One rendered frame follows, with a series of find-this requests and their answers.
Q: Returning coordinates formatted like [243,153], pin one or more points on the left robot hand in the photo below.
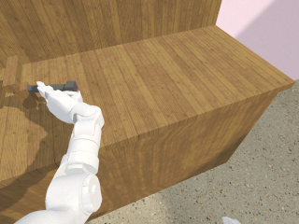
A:
[59,103]

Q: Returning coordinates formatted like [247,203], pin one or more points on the tap lever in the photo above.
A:
[70,85]

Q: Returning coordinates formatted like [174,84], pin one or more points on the left robot forearm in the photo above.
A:
[84,144]

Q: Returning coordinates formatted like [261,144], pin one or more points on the counter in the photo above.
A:
[178,95]

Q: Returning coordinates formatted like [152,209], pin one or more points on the left robot upper arm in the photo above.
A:
[71,199]

